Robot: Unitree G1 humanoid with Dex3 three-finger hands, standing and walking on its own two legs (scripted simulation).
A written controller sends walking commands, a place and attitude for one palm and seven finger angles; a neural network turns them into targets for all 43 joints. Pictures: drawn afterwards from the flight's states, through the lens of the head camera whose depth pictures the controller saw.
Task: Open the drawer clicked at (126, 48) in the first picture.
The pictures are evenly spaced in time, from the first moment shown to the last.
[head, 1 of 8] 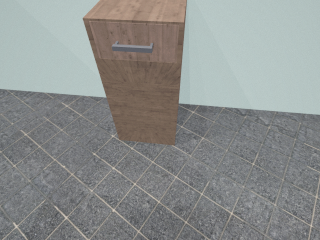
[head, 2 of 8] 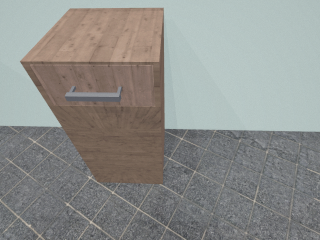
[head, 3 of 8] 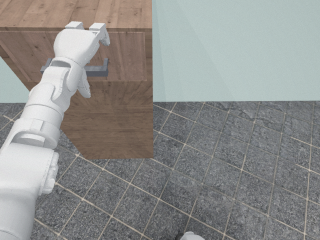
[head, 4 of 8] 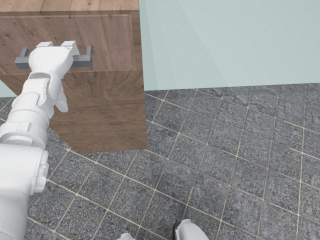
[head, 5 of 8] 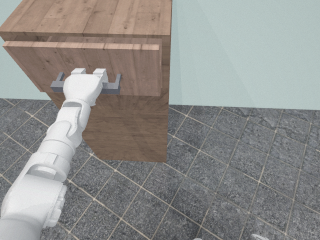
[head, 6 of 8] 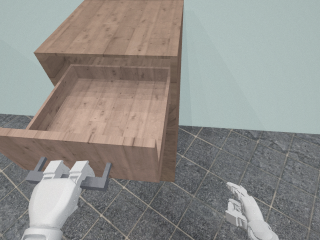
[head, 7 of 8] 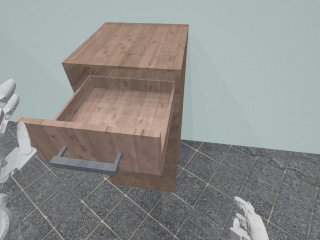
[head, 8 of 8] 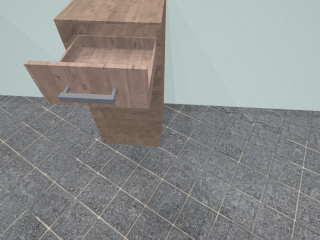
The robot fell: no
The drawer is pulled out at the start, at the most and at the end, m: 0.00 0.29 0.29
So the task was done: yes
